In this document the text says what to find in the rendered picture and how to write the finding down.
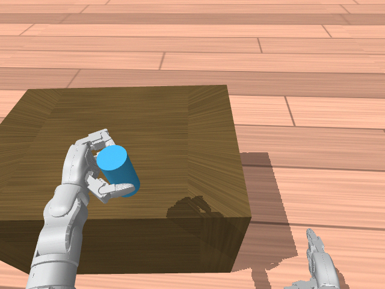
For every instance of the right robot hand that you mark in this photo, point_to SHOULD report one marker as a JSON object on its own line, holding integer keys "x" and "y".
{"x": 321, "y": 266}

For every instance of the left robot arm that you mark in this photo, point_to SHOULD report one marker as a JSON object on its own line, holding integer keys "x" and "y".
{"x": 57, "y": 253}

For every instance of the left robot hand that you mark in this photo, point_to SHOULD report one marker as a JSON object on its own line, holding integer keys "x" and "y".
{"x": 80, "y": 167}

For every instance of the can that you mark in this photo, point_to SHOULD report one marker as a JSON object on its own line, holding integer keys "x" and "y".
{"x": 115, "y": 164}

